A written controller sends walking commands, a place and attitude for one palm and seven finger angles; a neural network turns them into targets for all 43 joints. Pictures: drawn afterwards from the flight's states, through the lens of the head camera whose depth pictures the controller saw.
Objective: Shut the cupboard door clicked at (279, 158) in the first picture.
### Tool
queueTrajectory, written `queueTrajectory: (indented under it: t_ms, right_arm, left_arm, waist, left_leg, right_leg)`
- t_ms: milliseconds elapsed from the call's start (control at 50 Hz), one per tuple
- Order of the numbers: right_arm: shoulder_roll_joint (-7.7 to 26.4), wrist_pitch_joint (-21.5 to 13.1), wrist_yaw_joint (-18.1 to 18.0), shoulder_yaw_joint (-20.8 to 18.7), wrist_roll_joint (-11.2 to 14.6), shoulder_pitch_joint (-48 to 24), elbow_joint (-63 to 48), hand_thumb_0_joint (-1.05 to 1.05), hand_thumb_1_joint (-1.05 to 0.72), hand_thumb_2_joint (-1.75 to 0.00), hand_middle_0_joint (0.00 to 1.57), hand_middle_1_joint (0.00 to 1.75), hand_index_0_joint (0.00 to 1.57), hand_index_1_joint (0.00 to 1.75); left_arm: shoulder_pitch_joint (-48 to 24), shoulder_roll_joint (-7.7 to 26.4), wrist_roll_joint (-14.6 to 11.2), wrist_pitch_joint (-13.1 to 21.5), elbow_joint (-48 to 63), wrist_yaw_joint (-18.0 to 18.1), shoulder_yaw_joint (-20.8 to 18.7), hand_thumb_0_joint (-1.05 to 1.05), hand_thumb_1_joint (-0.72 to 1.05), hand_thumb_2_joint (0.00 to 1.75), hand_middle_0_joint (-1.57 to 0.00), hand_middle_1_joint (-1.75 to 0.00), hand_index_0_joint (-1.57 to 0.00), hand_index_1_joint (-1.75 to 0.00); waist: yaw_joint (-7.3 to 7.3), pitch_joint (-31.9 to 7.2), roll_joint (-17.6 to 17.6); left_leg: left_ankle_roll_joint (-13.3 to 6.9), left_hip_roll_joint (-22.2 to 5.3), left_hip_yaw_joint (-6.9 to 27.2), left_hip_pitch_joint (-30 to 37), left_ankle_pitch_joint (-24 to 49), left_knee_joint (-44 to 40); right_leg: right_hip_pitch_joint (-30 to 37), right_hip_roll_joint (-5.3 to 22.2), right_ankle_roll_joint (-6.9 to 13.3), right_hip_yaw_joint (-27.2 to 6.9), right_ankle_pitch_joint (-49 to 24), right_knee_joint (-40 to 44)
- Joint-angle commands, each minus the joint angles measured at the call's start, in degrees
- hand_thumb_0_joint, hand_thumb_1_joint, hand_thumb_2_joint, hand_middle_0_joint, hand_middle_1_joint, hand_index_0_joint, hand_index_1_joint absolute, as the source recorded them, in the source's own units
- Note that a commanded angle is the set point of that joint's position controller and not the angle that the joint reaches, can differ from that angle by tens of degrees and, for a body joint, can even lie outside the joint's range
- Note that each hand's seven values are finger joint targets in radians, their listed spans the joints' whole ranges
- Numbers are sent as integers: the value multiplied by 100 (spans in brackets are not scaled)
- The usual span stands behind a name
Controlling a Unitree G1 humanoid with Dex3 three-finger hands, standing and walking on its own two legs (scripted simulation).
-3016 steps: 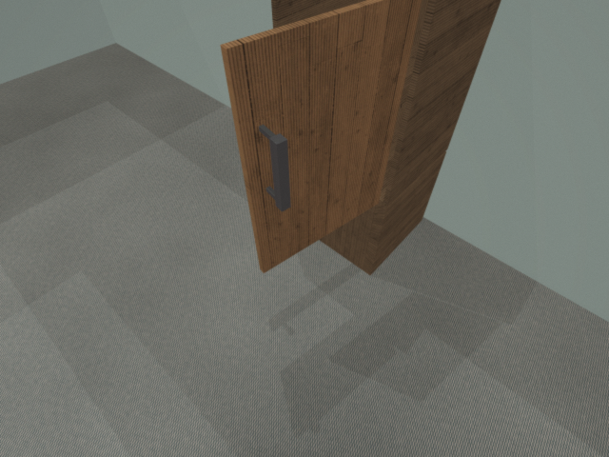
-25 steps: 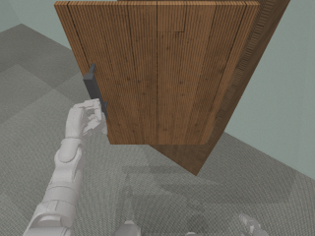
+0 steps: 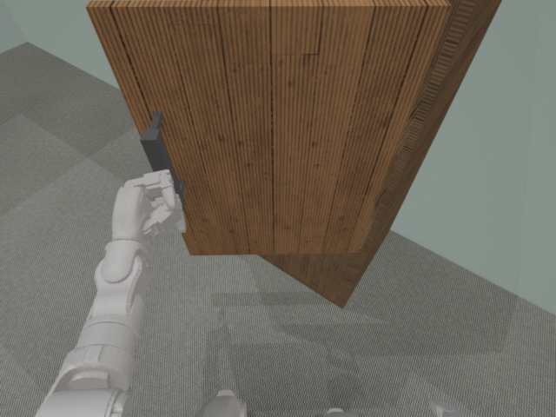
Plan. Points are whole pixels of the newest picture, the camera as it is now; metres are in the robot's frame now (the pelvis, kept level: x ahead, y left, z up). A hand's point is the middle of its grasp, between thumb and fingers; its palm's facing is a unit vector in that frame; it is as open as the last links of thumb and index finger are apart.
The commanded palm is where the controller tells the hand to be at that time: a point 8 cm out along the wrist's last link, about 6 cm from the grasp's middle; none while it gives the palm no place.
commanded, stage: push the door shut along its arc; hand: left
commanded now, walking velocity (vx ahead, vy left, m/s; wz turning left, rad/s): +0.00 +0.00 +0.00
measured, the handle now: (168, 165) +0.49 +0.20 +0.07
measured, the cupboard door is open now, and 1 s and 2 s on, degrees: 36 23 14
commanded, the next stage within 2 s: pull the fist back off the door in 1.92 s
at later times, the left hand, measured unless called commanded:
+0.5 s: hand (184, 182) +0.45 +0.16 +0.07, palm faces -0.07 -1.00 -0.01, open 3.1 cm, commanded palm +0.44 +0.20 +0.08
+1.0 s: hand (203, 158) +0.50 +0.14 +0.07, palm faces -0.19 -0.98 -0.03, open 3.1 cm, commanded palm +0.50 +0.18 +0.08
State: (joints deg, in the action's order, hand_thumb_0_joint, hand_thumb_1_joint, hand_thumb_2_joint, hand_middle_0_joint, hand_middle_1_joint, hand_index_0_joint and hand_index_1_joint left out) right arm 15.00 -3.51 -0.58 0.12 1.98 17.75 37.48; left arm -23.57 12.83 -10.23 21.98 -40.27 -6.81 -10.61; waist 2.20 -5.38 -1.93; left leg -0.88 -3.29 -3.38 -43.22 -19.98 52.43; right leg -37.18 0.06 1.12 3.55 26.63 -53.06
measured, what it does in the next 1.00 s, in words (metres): stands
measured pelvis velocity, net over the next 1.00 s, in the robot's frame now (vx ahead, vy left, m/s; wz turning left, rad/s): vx -0.01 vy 0.01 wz -0.01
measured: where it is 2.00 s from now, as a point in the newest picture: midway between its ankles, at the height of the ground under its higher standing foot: outside the picture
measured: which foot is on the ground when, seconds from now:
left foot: down 0.00-1.00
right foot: down 0.00-1.00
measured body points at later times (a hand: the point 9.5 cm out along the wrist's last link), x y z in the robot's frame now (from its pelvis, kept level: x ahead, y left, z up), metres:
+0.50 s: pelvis -0.01 +0.00 -0.02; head +0.07 +0.01 +0.43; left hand +0.44 +0.22 +0.08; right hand +0.07 -0.26 -0.13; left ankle +0.06 +0.11 -0.69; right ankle +0.00 -0.11 -0.69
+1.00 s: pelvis -0.01 +0.01 -0.03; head +0.10 +0.02 +0.41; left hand +0.50 +0.19 +0.08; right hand +0.00 -0.27 -0.14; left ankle +0.06 +0.11 -0.69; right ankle +0.00 -0.11 -0.69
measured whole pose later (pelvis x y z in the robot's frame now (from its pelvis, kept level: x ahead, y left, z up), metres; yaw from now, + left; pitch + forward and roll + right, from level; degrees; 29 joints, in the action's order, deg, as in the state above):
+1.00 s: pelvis -0.01 +0.01 -0.03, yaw +0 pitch +19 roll -3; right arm 16.3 -3.6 0.0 1.0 1.3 21.8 39.9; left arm -56.5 25.8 -7.3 20.5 -70.4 -18.1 -14.0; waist 9.2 -6.2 -2.8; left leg -1.3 -4.2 -1.4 -59.0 -21.8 61.2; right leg -51.5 -0.8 1.1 5.0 28.0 -60.1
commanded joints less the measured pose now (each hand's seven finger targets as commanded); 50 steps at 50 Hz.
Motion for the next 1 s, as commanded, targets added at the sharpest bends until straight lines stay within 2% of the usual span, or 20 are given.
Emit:
queueTrajectory:
  t_ms: [0, 60, 100, 160, 200, 240, 320, 420, 460, 500, 560, 640, 680, 700, 760, 780, 820, 860, 940, 980]
  right_arm:
    - [774, -238, -60, -257, 20, -26, -699, 0, -90, -90, 20, 30, 20, 30]
    - [822, -235, -107, -260, 16, 10, -636, 0, -90, -90, 20, 30, 20, 30]
    - [791, -266, -114, -253, 25, -4, -596, 0, -90, -90, 20, 30, 20, 30]
    - [851, -284, -139, -266, 16, 116, -494, 0, -90, -90, 20, 30, 20, 30]
    - [839, -282, -123, -253, 39, 136, -468, 0, -90, -90, 20, 30, 20, 30]
    - [893, -258, -124, -249, 25, 234, -435, 0, -90, -90, 20, 30, 20, 30]
    - [909, -243, -92, -266, 12, 344, -415, 0, -90, -90, 20, 30, 20, 30]
    - [987, -180, -88, -267, 11, 494, -354, 0, -90, -90, 20, 30, 20, 30]
    - [1019, -178, -93, -286, -18, 585, -337, 0, -90, -90, 20, 30, 20, 30]
    - [982, -176, -65, -284, -6, 615, -315, 0, -90, -90, 20, 30, 20, 30]
    - [1070, -178, -76, -297, -28, 781, -223, 0, -90, -90, 20, 30, 20, 30]
    - [1070, -187, -41, -320, -36, 884, -172, 0, -90, -90, 20, 30, 20, 30]
    - [1123, -177, -42, -328, -41, 970, -130, 0, -90, -90, 20, 30, 20, 30]
    - [1100, -182, -29, -324, -45, 987, -137, 0, -90, -90, 20, 30, 20, 30]
    - [1149, -166, -31, -326, -64, 1076, -130, 0, -90, -90, 20, 30, 20, 30]
    - [1117, -164, -6, -305, -50, 1054, -142, 0, -90, -90, 20, 30, 20, 30]
    - [1124, -159, 5, -312, -54, 1085, -118, 0, -90, -90, 20, 30, 20, 30]
    - [1167, -150, -8, -309, -67, 1147, -104, 0, -90, -90, 20, 30, 20, 30]
    - [1163, -171, 12, -297, -52, 1158, -94, 0, -90, -90, 20, 30, 20, 30]
    - [1188, -202, 10, -290, -61, 1199, -64, 0, -90, -90, 20, 30, 20, 30]
  left_arm:
    - [-2172, 1031, -106, 313, 1041, -27, -256, 0, 90, 90, -130, -150, -130, -150]
    - [-2674, 1301, -62, 396, 896, -105, -341, 0, 90, 90, -130, -150, -130, -150]
    - [-3159, 1115, -42, 474, 817, -202, -103, 0, 90, 90, -130, -150, -130, -150]
    - [-3626, 1228, -55, 503, 460, -344, -126, 0, 90, 90, -130, -150, -130, -150]
    - [-3781, 1044, -79, 434, 100, -434, 31, 0, 90, 90, -130, -150, -130, -150]
    - [-4036, 1309, -73, 374, -212, -476, -161, 0, 90, 90, -130, -150, -130, -150]
    - [-4419, 1228, -67, 386, -359, -618, -55, 0, 90, 90, -130, -150, -130, -150]
    - [-4727, 1650, -45, 352, -883, -752, -337, 0, 90, 90, -130, -150, -130, -150]
    - [-4954, 1833, -1, 390, -835, -797, -447, 0, 90, 90, -130, -150, -130, -150]
    - [-5172, 1493, 41, 383, -942, -879, -94, 0, 90, 90, -130, -150, -130, -150]
    - [-5444, 1847, 49, 340, -1186, -924, -342, 0, 90, 90, -130, -150, -130, -150]
    - [-5763, 1647, 84, 332, -1106, -1054, -87, 0, 90, 90, -130, -150, -130, -150]
    - [-5848, 1904, 72, 296, -1277, -1059, -314, 0, 90, 90, -130, -150, -130, -150]
    - [-5892, 1801, 63, 285, -1275, -1082, -233, 0, 90, 90, -130, -150, -130, -150]
    - [-5981, 2248, 108, 291, -1260, -1093, -567, 0, 90, 90, -130, -150, -130, -150]
    - [-6023, 2105, 147, 291, -1323, -1110, -412, 0, 90, 90, -130, -150, -130, -150]
    - [-6162, 2022, 166, 274, -1433, -1118, -328, 0, 90, 90, -130, -150, -130, -150]
    - [-6230, 2292, 194, 266, -1549, -1127, -516, 0, 90, 90, -130, -150, -130, -150]
    - [-6575, 2079, 223, 218, -1673, -1226, -250, 0, 90, 90, -130, -150, -130, -150]
    - [-6805, 2241, 207, 209, -1677, -1271, -363, 0, 90, 90, -130, -150, -130, -150]
  waist:
    - [28, -1557, 217]
    - [129, -1592, 236]
    - [218, -1685, -81]
    - [301, -1881, -93]
    - [366, -1845, -87]
    - [386, -1881, 135]
    - [437, -2180, -93]
    - [512, -2089, 49]
    - [501, -2342, -139]
    - [639, -2268, -308]
    - [706, -2333, -139]
    - [787, -2569, -493]
    - [828, -2592, -343]
    - [825, -2625, -363]
    - [779, -2757, -418]
    - [797, -2760, -563]
    - [914, -2579, -411]
    - [905, -2614, -435]
    - [1057, -2561, -520]
    - [1071, -2734, -681]
  left_leg:
    - [-85, 252, 351, 1395, 452, -637]
    - [-98, 242, 399, 1352, 315, -558]
    - [-73, 233, 439, 1499, 267, -500]
    - [-68, 207, 539, 1638, 352, -420]
    - [-59, 200, 568, 1624, 303, -407]
    - [-79, 207, 585, 1414, 320, -349]
    - [-75, 197, 638, 1586, 528, -239]
    - [-103, 181, 639, 1232, 423, -117]
    - [-107, 177, 675, 1337, 568, -59]
    - [-90, 152, 718, 1470, 520, -59]
    - [-125, 141, 749, 1291, 456, 18]
    - [-90, 104, 818, 1613, 644, 66]
    - [-100, 80, 848, 1543, 662, 104]
    - [-113, 115, 822, 1497, 684, 116]
    - [-128, 113, 804, 1433, 840, 183]
    - [-102, 112, 820, 1485, 814, 168]
    - [-117, 92, 828, 1413, 680, 185]
    - [-132, 94, 827, 1332, 687, 227]
    - [-126, 76, 861, 1329, 528, 282]
    - [-126, 68, 887, 1428, 646, 355]
  right_leg:
    - [193, -116, -61, -329, -1313, 950]
    - [90, -114, -58, -369, -1140, 930]
    - [-135, -109, -41, -353, -1080, 870]
    - [-320, -138, -14, -306, -1107, 769]
    - [-481, -136, -13, -275, -1043, 760]
    - [-433, -132, -23, -297, -1080, 722]
    - [-593, -143, 0, -256, -1191, 598]
    - [-717, -159, -8, -308, -1076, 555]
    - [-767, -172, 12, -297, -1138, 450]
    - [-1063, -179, 9, -261, -1015, 463]
    - [-1092, -206, 10, -283, -929, 437]
    - [-1362, -215, 32, -227, -976, 366]
    - [-1398, -232, 28, -214, -974, 340]
    - [-1332, -231, 25, -233, -1000, 360]
    - [-1247, -243, 41, -247, -1131, 296]
    - [-1356, -244, 39, -235, -1068, 286]
    - [-1473, -261, 17, -238, -970, 337]
    - [-1462, -275, 33, -254, -961, 309]
    - [-1737, -278, 27, -239, -805, 290]
    - [-1811, -273, 42, -233, -861, 236]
